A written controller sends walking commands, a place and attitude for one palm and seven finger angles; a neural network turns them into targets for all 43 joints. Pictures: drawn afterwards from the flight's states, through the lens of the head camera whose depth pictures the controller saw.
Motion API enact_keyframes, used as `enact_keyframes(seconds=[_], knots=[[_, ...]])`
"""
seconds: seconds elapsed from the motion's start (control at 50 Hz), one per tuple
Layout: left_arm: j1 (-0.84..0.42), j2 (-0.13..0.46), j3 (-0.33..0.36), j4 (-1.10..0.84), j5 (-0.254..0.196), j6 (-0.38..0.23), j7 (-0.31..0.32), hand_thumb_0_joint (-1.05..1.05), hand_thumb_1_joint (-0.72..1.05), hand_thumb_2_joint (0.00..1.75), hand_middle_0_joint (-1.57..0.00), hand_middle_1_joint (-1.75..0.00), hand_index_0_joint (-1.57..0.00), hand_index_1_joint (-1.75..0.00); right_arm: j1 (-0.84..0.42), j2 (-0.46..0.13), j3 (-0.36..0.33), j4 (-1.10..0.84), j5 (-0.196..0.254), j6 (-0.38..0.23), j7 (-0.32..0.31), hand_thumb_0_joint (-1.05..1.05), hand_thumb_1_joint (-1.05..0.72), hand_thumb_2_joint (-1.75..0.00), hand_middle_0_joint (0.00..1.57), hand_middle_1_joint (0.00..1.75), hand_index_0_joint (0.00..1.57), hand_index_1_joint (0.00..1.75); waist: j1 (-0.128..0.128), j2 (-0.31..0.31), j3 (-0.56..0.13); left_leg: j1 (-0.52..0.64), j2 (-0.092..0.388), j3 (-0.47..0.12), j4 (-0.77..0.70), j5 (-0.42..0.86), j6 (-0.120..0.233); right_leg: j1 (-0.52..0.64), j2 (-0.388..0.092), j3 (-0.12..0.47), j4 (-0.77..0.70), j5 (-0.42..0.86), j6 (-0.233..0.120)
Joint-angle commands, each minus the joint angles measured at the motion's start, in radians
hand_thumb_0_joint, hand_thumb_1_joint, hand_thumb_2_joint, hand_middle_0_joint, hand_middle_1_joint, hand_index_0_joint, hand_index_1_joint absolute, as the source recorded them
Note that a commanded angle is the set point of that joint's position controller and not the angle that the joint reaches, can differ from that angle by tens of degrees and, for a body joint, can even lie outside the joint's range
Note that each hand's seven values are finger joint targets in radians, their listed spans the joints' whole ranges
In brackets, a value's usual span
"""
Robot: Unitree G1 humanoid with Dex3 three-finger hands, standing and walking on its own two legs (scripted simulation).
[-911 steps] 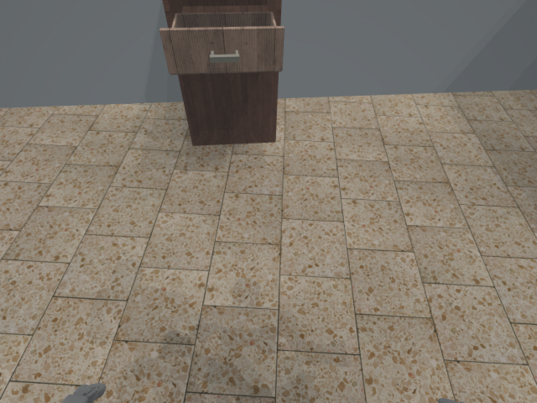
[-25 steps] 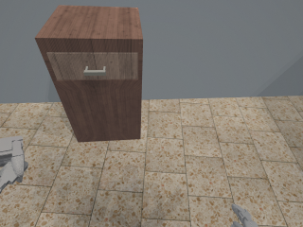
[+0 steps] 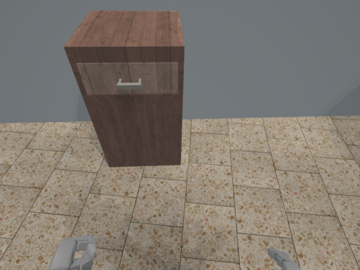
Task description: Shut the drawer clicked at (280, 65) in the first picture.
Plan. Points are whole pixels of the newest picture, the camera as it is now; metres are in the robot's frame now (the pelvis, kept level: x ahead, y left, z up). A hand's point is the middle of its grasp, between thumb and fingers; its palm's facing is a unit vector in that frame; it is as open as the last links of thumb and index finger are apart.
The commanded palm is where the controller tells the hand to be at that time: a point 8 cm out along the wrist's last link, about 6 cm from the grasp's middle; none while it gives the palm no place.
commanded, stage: let the arm hang, fingers relaxed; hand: left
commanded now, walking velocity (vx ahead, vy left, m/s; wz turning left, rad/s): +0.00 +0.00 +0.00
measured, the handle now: (129, 83) +0.88 +0.27 -0.08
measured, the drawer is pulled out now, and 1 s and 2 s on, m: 0.00 0.00 0.00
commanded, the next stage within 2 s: look to check the result in 0.92 s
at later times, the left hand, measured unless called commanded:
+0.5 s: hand out of the picture -0.10 +0.18 -0.15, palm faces +0.04 -0.97 -0.22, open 6.3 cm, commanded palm none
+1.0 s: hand out of the picture -0.02 +0.14 -0.17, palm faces +0.05 -0.98 -0.17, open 7.3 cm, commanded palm none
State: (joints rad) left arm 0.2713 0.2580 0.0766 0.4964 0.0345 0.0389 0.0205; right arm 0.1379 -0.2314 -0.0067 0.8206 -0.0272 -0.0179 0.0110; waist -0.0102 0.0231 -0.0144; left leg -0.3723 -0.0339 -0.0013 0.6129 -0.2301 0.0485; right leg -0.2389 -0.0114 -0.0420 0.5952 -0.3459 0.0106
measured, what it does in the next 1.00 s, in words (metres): stands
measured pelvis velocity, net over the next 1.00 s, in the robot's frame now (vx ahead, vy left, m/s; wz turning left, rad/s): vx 0.00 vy -0.02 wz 0.00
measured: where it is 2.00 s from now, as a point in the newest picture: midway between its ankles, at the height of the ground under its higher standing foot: outside the picture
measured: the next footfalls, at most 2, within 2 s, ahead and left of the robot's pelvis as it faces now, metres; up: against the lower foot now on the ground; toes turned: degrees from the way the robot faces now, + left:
none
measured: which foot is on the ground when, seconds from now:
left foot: down 0.00-1.00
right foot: down 0.00-1.00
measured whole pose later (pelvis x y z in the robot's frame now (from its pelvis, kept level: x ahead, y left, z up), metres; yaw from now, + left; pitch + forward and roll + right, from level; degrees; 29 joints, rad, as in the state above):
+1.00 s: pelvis +0.00 -0.02 +0.01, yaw +0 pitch -2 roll -1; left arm 0.32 0.12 0.02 1.12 0.01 0.00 0.04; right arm 0.34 -0.09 -0.03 1.13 -0.02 0.01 -0.04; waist -0.01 0.00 0.04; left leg -0.28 -0.01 -0.02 0.47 -0.16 0.01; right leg -0.15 0.02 -0.05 0.46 -0.28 -0.03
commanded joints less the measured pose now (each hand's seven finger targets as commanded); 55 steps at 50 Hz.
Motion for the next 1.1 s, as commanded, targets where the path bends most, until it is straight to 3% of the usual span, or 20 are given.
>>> enact_keyframes(seconds=[0.0,0.06,0.12,0.14,0.18,0.28,0.4,0.48,0.56,0.64,0.7,0.82,0.86,0.94,1.08], knots=[[0.031,0.086,-0.018,0.158,-0.008,-0.023,-0.003,0.0,0.9,0.9,-1.0,-1.17,-1.0,-1.17,0.016,-0.119,-0.025,-0.021,-0.005,0.004,-0.016,0.0,-0.9,-0.9,0.2,0.3,0.2,0.3,0.017,0.054,0.03,0.046,0.114,-0.169,-0.202,0.127,0.018,0.012,-0.057,0.075,-0.141,0.06,-0.045],[0.052,0.089,-0.031,0.321,-0.013,-0.029,-0.003,0.0,0.9,0.9,-0.88,-1.04,-0.88,-1.04,0.051,-0.107,-0.02,0.042,0.004,0.013,-0.025,0.0,-0.9,-0.9,0.2,0.3,0.2,0.3,0.019,0.086,0.025,0.068,0.112,-0.175,-0.246,0.028,0.011,0.042,-0.057,0.074,-0.188,0.043,-0.052],[0.095,0.048,-0.031,0.434,-0.016,-0.03,-0.003,0.0,0.9,0.9,-0.76,-0.91,-0.76,-0.91,0.093,-0.079,-0.022,0.1,0.002,0.021,-0.034,0.0,-0.9,-0.9,0.2,0.3,0.2,0.3,0.02,0.197,0.019,0.077,0.118,-0.186,-0.308,-0.116,0.011,0.056,-0.051,0.058,-0.21,0.021,-0.058],[0.111,0.05,-0.036,0.465,-0.017,-0.031,-0.004,0.0,0.9,0.9,-0.72,-0.86,-0.72,-0.86,0.107,-0.075,-0.025,0.115,0.005,0.023,-0.036,0.0,-0.9,-0.9,0.2,0.3,0.2,0.3,0.021,0.186,0.011,0.085,0.119,-0.191,-0.322,-0.144,0.012,0.061,-0.049,0.053,-0.215,0.023,-0.059],[0.12,0.043,-0.045,0.509,-0.017,-0.033,-0.002,0.0,0.9,0.9,-0.64,-0.78,-0.64,-0.78,0.146,-0.081,-0.031,0.143,0.009,0.027,-0.038,0.0,-0.9,-0.9,0.2,0.3,0.2,0.3,0.015,0.095,0.031,0.09,0.128,-0.203,-0.33,-0.169,0.014,0.052,-0.05,0.049,-0.232,0.013,-0.059],[0.16,0.028,-0.06,0.591,-0.02,-0.038,0.003,0.0,0.9,0.9,-0.44,-0.56,-0.44,-0.56,0.211,-0.06,-0.032,0.209,0.014,0.028,-0.043,0.0,-0.9,-0.9,0.2,0.3,0.2,0.3,0.009,0.011,0.054,0.128,0.125,-0.188,-0.319,-0.118,0.017,0.021,-0.061,0.053,-0.255,0.014,-0.065],[0.188,0.008,-0.064,0.637,-0.023,-0.04,0.013,0.0,0.9,0.9,-0.2,-0.3,-0.2,-0.3,0.248,-0.026,-0.029,0.259,0.015,0.032,-0.045,0.0,-0.9,-0.9,0.2,0.3,0.2,0.3,0.003,-0.023,0.097,0.141,0.108,-0.142,-0.291,-0.085,0.008,-0.032,-0.072,0.065,-0.272,-0.039,-0.07],[0.196,-0.015,-0.063,0.646,-0.023,-0.039,0.019,0.0,0.9,0.9,-0.2,-0.3,-0.2,-0.3,0.257,0.003,-0.027,0.279,0.012,0.034,-0.044,0.0,-0.9,-0.9,0.2,0.3,0.2,0.3,0.004,-0.038,0.14,0.128,0.098,-0.123,-0.275,-0.076,0.005,-0.07,-0.074,0.072,-0.28,-0.079,-0.072],[0.191,-0.025,-0.059,0.64,-0.022,-0.042,0.023,0.0,0.9,0.9,-0.2,-0.3,-0.2,-0.3,0.273,0.028,-0.027,0.285,0.011,0.033,-0.043,0.0,-0.9,-0.9,0.2,0.3,0.2,0.3,0.001,-0.054,0.14,0.131,0.09,-0.102,-0.243,-0.044,0.001,-0.087,-0.077,0.084,-0.29,-0.093,-0.074],[0.176,-0.044,-0.054,0.63,-0.023,-0.043,0.024,0.0,0.9,0.9,-0.2,-0.3,-0.2,-0.3,0.274,0.049,-0.025,0.294,0.008,0.027,-0.045,0.0,-0.9,-0.9,0.2,0.3,0.2,0.3,0.004,0.004,0.16,0.108,0.092,-0.108,-0.257,-0.042,-0.001,-0.082,-0.071,0.078,-0.268,-0.061,-0.073],[0.171,-0.052,-0.053,0.624,-0.023,-0.045,0.025,0.0,0.9,0.9,-0.2,-0.3,-0.2,-0.3,0.272,0.055,-0.025,0.292,0.008,0.024,-0.047,0.0,-0.9,-0.9,0.2,0.3,0.2,0.3,0.006,-0.003,0.164,0.092,0.092,-0.107,-0.252,-0.033,-0.002,-0.065,-0.07,0.081,-0.27,-0.046,-0.074],[0.155,-0.058,-0.046,0.618,-0.024,-0.047,0.024,0.0,0.9,0.9,-0.2,-0.3,-0.2,-0.3,0.279,0.063,-0.028,0.288,0.008,0.019,-0.051,0.0,-0.9,-0.9,0.2,0.3,0.2,0.3,0.007,0.015,0.141,0.097,0.094,-0.105,-0.249,-0.008,-0.004,-0.037,-0.068,0.079,-0.263,-0.009,-0.073],[0.149,-0.053,-0.046,0.616,-0.023,-0.049,0.025,0.0,0.9,0.9,-0.2,-0.3,-0.2,-0.3,0.285,0.061,-0.031,0.285,0.009,0.02,-0.051,0.0,-0.9,-0.9,0.2,0.3,0.2,0.3,0.005,-0.028,0.134,0.105,0.094,-0.095,-0.227,0.025,-0.006,-0.025,-0.072,0.075,-0.271,0.0,-0.074],[0.147,-0.056,-0.044,0.614,-0.026,-0.051,0.024,0.0,0.9,0.9,-0.2,-0.3,-0.2,-0.3,0.282,0.054,-0.028,0.292,0.009,0.016,-0.054,0.0,-0.9,-0.9,0.2,0.3,0.2,0.3,0.003,0.013,0.114,0.133,0.102,-0.1,-0.229,0.066,-0.005,-0.014,-0.071,0.075,-0.263,0.039,-0.073],[0.143,-0.05,-0.048,0.623,-0.027,-0.051,0.025,0.0,0.9,0.9,-0.2,-0.3,-0.2,-0.3,0.273,0.047,-0.028,0.295,0.013,0.016,-0.055,0.0,-0.9,-0.9,0.2,0.3,0.2,0.3,0.001,-0.02,0.107,0.153,0.107,-0.093,-0.222,0.097,-0.006,0.003,-0.074,0.076,-0.272,0.062,-0.072]])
